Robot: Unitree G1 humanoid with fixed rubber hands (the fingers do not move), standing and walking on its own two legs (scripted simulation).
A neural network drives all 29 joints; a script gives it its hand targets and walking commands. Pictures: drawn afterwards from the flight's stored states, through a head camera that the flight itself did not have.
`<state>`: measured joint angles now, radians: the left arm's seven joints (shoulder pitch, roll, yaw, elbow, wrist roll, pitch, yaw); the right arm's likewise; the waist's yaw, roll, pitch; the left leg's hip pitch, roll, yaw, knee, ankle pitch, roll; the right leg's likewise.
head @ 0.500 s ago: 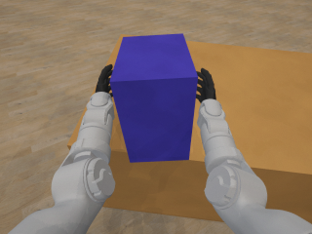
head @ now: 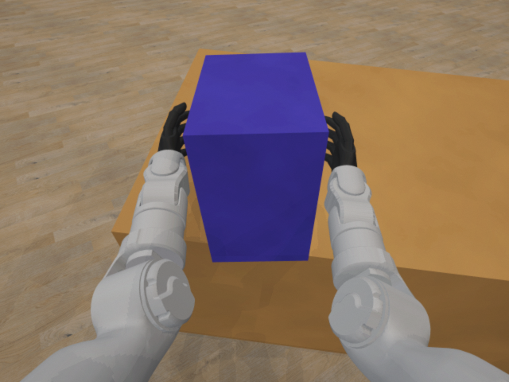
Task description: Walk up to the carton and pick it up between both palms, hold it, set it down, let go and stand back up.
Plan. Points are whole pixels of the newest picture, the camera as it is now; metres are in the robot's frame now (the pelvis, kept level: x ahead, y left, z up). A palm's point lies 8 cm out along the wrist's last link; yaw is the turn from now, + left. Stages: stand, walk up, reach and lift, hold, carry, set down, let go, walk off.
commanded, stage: set down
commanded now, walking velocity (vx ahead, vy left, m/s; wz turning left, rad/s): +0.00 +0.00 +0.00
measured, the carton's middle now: (257, 159) +0.47 -0.01 +0.07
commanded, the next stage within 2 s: none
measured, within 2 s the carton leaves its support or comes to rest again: rests again in 1.08 s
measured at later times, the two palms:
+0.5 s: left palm (176, 154) +0.43 +0.12 +0.12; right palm (344, 170) +0.40 -0.15 +0.11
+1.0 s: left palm (179, 155) +0.43 +0.12 +0.12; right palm (346, 174) +0.40 -0.15 +0.11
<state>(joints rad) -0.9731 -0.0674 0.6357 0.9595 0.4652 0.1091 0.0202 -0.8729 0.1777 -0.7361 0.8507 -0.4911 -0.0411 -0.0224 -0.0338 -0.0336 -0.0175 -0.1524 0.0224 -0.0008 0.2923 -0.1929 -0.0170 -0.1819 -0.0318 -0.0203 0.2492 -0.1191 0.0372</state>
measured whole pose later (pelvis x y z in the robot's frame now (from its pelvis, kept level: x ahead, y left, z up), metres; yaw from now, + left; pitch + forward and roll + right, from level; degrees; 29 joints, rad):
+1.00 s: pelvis +0.00 +0.00 +0.00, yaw -1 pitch +2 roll +0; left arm -0.95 -0.15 0.69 0.82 0.55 0.08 -0.04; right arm -0.81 0.22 -0.74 0.71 -0.53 -0.06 0.02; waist -0.03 -0.04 0.05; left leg -0.12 0.02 0.01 0.26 -0.18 -0.01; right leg -0.17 -0.04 -0.01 0.24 -0.11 0.04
